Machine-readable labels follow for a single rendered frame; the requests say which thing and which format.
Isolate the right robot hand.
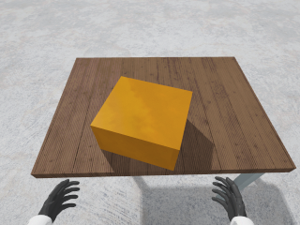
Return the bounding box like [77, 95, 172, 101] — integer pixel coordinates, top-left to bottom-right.
[211, 176, 247, 222]

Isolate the robot left forearm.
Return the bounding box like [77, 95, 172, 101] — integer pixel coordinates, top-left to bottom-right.
[26, 215, 53, 225]

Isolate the left robot hand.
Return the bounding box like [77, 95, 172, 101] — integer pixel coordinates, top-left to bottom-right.
[38, 179, 80, 224]

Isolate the carton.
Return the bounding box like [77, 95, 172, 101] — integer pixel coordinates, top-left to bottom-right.
[90, 76, 193, 171]

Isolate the table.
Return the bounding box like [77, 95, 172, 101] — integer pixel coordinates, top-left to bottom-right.
[30, 56, 296, 203]

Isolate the robot right forearm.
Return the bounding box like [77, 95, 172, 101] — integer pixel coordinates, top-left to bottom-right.
[230, 216, 254, 225]

